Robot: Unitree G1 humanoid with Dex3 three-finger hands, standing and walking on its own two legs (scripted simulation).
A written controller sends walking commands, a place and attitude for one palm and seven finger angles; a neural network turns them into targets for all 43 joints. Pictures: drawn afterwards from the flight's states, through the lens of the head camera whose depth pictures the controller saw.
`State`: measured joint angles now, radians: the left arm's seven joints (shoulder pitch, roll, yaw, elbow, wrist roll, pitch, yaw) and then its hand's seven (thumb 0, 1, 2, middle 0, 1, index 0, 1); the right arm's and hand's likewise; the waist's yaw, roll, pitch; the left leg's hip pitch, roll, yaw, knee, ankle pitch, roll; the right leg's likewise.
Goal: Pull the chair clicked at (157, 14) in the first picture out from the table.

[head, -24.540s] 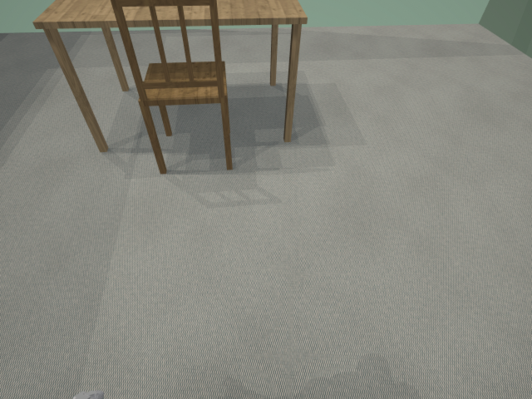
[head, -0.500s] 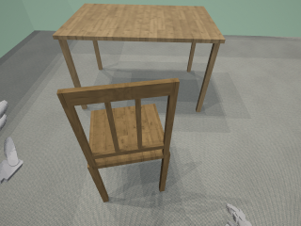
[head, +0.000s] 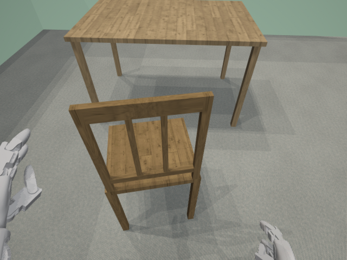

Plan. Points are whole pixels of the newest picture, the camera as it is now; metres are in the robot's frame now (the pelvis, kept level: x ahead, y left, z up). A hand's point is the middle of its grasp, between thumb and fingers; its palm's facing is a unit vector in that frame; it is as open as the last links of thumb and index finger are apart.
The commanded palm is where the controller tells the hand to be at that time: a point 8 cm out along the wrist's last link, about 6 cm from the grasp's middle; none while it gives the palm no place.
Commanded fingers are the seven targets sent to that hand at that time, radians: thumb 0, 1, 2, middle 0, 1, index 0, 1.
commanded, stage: let the arm hang, fingers relaxed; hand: left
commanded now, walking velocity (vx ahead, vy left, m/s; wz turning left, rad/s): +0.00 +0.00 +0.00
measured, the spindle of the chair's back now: (134, 150) +0.47 +0.16 -0.08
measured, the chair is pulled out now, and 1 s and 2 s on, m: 0.59 0.59 0.59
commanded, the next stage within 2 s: look to check the result in 1.06 s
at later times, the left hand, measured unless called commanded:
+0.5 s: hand out of the picture -0.11 +0.19 -0.17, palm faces +0.05 -0.97 -0.24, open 7.2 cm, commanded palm none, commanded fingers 0.00 0.90 0.90 -0.20 -0.30 -0.20 -0.30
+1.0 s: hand out of the picture -0.02 +0.13 -0.18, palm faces +0.06 -0.98 -0.17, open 7.3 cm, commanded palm none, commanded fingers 0.00 0.90 0.90 -0.20 -0.30 -0.20 -0.30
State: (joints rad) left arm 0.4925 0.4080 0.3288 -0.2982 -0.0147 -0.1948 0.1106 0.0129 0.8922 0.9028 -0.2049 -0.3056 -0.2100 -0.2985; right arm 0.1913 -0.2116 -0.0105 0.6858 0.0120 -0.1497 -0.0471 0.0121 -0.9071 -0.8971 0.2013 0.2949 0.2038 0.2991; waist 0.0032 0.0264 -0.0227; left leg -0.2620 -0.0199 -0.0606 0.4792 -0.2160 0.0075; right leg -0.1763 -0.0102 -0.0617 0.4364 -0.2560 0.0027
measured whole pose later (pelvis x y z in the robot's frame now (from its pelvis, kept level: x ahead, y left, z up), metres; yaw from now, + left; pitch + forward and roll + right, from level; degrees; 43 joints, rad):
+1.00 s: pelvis -0.01 -0.02 +0.00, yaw +1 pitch -2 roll +0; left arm 0.33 0.11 -0.01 1.08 0.01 0.02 0.03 0.03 0.93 0.90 -0.20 -0.30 -0.20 -0.30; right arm 0.34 -0.11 0.00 1.09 -0.02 -0.01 -0.04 0.01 -0.92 -0.90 0.20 0.29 0.20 0.30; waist 0.00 0.02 0.03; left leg -0.24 -0.01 -0.08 0.48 -0.21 -0.02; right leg -0.17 0.00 -0.08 0.48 -0.28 -0.03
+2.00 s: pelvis -0.01 -0.03 +0.00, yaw +1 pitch -2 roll +0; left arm 0.33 0.12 0.00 1.07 0.00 0.02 0.03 0.01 0.91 0.90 -0.20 -0.30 -0.20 -0.30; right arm 0.35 -0.11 0.00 1.10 -0.01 -0.01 -0.04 0.00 -0.91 -0.90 0.20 0.29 0.20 0.30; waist 0.00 0.01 0.04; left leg -0.23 0.01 -0.09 0.47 -0.20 -0.03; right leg -0.16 0.02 -0.09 0.46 -0.27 -0.05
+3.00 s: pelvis -0.01 -0.02 +0.00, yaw +0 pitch -2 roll +0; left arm 0.35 0.12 0.00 1.07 0.00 0.02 0.03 0.01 0.91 0.90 -0.20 -0.30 -0.20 -0.30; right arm 0.35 -0.10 0.00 1.10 -0.01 -0.01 -0.04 0.00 -0.91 -0.90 0.20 0.29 0.20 0.30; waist 0.01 0.01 0.05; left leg -0.25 0.00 -0.08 0.48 -0.20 -0.02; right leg -0.17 0.01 -0.08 0.46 -0.26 -0.04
